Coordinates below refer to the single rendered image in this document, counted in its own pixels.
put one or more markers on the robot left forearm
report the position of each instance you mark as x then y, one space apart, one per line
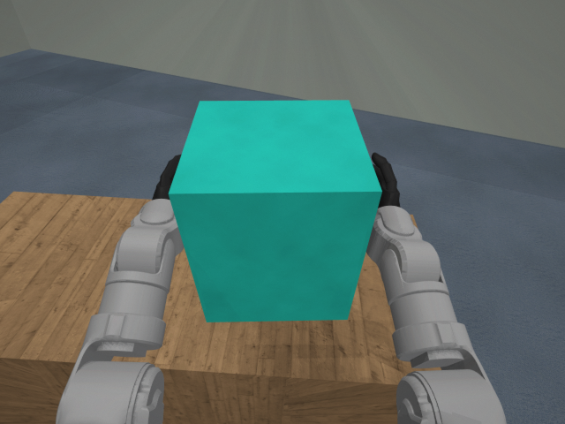
129 321

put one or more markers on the left robot upper arm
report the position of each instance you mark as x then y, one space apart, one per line
114 392

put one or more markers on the right robot hand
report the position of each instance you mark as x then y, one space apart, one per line
390 195

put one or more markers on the carton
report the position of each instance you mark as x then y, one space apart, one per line
275 203

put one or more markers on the right robot upper arm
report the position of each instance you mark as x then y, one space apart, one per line
460 396

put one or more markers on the robot right forearm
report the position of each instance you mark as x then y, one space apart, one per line
427 333

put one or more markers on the left robot hand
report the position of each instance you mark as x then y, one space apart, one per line
166 178

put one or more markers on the pedestal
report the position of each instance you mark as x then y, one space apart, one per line
55 254

